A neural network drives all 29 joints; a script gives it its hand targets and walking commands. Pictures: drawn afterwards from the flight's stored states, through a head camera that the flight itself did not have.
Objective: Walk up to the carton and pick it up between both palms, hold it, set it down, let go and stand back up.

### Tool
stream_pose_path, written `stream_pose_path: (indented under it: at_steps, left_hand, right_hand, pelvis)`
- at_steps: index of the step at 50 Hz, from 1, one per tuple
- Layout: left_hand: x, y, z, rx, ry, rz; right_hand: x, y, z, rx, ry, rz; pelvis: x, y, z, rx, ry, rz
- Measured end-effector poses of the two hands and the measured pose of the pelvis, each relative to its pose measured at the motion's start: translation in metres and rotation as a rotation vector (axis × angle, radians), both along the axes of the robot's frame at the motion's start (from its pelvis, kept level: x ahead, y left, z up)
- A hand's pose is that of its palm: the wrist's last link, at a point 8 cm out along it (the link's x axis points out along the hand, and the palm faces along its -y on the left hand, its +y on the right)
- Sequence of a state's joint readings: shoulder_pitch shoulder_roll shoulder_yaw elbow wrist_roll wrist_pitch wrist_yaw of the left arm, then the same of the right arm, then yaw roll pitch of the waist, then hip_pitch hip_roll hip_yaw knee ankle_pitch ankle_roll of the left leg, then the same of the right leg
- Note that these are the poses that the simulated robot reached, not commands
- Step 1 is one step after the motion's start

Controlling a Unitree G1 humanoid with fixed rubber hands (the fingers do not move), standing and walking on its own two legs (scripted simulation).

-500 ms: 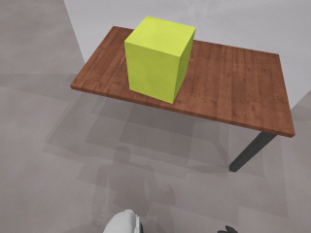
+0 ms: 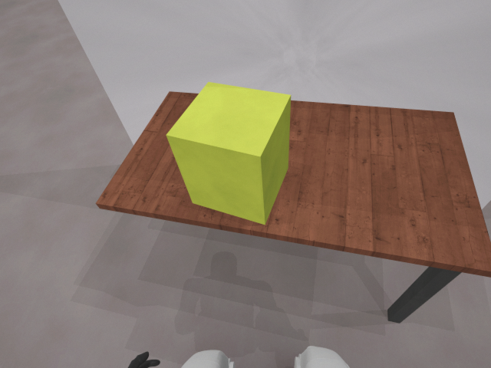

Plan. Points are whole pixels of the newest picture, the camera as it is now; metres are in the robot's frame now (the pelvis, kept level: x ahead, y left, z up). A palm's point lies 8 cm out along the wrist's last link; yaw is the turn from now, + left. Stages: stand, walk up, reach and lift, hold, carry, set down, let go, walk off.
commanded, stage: walk up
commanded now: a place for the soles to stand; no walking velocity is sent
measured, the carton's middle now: (237, 154) +0.58 +0.05 -0.06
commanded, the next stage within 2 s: none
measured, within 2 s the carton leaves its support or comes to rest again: neither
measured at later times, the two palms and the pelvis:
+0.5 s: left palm out of the picture +0.10 +0.30 -0.13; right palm (365, 358) +0.14 -0.17 -0.10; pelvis +0.02 +0.05 +0.01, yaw +0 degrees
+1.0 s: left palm out of the picture +0.03 +0.29 -0.12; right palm out of the picture +0.00 -0.19 -0.11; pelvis +0.01 +0.06 +0.02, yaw +0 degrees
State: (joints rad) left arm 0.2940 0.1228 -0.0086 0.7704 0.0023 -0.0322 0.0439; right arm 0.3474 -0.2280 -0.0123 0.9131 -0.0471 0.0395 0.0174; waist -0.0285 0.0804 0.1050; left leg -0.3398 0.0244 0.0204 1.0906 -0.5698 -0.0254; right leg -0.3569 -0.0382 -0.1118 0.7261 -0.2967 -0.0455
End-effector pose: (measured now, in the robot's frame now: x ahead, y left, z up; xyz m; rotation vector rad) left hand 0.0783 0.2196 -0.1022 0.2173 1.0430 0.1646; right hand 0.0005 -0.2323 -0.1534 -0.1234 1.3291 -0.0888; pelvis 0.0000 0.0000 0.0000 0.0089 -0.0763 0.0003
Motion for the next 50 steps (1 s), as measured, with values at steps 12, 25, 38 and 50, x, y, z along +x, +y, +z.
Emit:
stream_pose_path:
  at_steps: [12,25,38,50]
  left_hand:
    - [-0.023,0.044,-0.002,0.003,0.144,0.079]
    - [0.022,0.077,-0.023,-0.039,0.069,0.0]
    - [-0.014,0.077,-0.004,-0.048,0.126,-0.016]
    - [-0.052,0.075,-0.014,-0.049,0.257,-0.011]
  right_hand:
    - [0.105,0.012,0.029,-0.074,-0.117,0.069]
    - [0.142,0.063,0.05,-0.072,-0.281,0.045]
    - [0.07,0.067,0.035,-0.024,-0.14,0.022]
    - [0.002,0.043,0.039,-0.082,0.06,-0.018]
  pelvis:
    - [0.03,0.024,0.013,-0.01,0.028,0.015]
    - [0.024,0.052,0.006,-0.006,0.038,-0.001]
    - [0.01,0.061,0.019,-0.02,0.03,-0.003]
    - [0.008,0.056,0.022,-0.015,0.049,0.0]
